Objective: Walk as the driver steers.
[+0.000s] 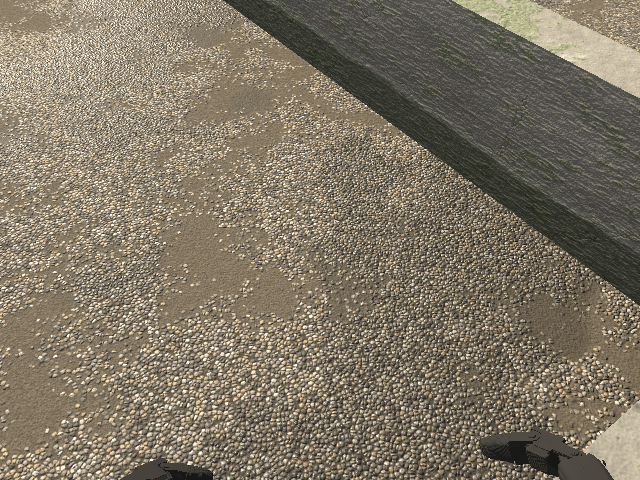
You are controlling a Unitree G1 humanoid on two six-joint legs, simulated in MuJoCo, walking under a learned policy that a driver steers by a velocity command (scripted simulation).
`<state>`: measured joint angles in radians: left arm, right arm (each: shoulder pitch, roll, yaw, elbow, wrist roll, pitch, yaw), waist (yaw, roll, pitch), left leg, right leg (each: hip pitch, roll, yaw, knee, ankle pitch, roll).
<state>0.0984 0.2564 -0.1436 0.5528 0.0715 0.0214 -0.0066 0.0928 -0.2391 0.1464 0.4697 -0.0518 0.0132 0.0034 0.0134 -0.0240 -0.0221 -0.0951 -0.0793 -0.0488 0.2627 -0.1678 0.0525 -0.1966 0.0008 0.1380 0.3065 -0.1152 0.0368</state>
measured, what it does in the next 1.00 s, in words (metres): stands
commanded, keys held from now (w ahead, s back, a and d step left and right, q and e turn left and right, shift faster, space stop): w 1.00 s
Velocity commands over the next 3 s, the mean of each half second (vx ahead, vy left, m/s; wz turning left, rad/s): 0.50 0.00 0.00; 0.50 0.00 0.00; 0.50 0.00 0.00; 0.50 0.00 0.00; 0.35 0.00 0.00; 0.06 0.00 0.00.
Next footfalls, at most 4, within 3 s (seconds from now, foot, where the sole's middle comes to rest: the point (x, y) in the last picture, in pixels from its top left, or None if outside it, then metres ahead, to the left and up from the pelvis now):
none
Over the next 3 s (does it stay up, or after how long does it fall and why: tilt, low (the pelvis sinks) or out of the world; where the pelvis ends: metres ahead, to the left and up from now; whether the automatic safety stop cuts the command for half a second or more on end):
stays up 0.02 -0.02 0.00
